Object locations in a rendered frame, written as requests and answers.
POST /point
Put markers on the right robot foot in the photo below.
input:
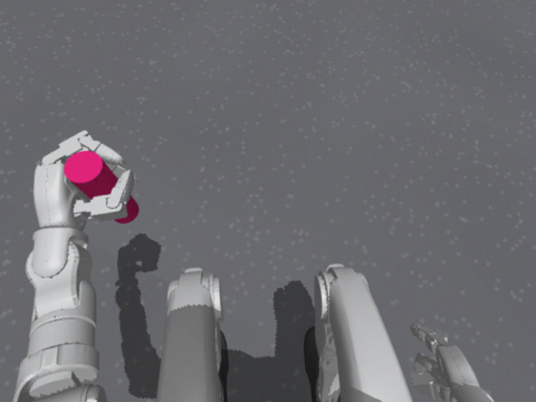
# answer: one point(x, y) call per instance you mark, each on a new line
point(312, 362)

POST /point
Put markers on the left robot arm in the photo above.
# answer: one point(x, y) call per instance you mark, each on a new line
point(62, 362)

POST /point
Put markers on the can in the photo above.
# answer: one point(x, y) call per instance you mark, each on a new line
point(88, 172)

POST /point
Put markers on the right robot hand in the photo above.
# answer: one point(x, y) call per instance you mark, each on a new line
point(436, 378)

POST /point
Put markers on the left robot hand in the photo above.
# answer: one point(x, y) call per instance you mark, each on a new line
point(58, 201)

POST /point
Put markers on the right robot arm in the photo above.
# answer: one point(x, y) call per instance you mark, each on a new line
point(469, 393)

